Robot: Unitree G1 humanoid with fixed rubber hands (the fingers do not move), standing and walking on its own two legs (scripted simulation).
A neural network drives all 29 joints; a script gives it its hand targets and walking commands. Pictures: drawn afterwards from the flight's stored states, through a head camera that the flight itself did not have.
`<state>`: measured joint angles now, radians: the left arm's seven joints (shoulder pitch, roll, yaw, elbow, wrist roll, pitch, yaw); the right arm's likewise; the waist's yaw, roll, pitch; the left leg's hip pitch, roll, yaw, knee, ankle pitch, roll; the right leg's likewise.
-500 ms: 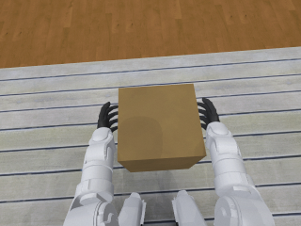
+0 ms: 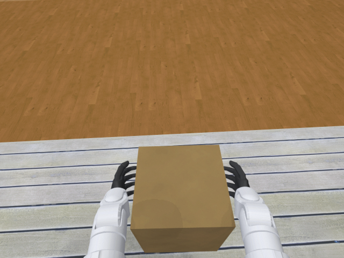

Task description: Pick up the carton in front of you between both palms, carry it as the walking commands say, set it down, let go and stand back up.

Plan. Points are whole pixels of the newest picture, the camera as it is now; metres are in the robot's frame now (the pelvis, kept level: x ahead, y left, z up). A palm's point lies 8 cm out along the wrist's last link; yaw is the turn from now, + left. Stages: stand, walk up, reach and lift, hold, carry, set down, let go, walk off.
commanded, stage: reach and lift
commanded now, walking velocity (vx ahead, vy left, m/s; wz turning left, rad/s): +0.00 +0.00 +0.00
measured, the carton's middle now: (179, 201) +0.31 +0.00 -0.07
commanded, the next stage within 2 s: hold in 1.08 s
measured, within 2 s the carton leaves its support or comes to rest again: neither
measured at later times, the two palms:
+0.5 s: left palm (115, 189) +0.29 +0.15 +0.04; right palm (245, 189) +0.28 -0.15 +0.03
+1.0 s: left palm (115, 185) +0.29 +0.15 +0.05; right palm (246, 185) +0.29 -0.15 +0.05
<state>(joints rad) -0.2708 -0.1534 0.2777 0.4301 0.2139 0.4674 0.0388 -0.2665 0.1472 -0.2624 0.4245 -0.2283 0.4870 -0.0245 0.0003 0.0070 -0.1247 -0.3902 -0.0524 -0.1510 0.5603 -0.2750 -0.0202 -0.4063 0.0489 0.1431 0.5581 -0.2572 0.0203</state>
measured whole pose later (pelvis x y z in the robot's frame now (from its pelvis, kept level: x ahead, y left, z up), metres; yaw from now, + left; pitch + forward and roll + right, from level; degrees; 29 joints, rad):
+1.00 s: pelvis +0.00 +0.00 +0.01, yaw +0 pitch -4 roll +0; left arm -0.27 -0.15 0.24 0.31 0.28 0.68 0.00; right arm -0.25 0.15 -0.22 0.29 -0.28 0.69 0.00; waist 0.00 0.00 -0.01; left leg -0.08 -0.03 -0.15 0.37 -0.21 -0.02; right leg -0.10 0.03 0.13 0.37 -0.19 0.01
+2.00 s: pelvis +0.00 +0.00 +0.01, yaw +0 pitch -7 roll +0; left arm -0.28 -0.16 0.24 0.25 0.29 0.75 0.00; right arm -0.27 0.15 -0.22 0.24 -0.28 0.77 0.00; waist 0.00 0.00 0.01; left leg -0.04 -0.03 -0.14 0.35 -0.20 -0.01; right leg -0.05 0.03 0.13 0.35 -0.18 0.01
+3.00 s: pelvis +0.24 +0.04 +0.00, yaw +3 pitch +5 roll +1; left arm -0.18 -0.14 0.11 -0.35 0.10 1.22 0.11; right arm -0.16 0.13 -0.12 -0.36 -0.10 1.23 -0.09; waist 0.03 -0.03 -0.12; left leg -0.51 0.05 0.19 0.55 -0.20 0.00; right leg -0.04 -0.07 -0.17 0.33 -0.37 0.03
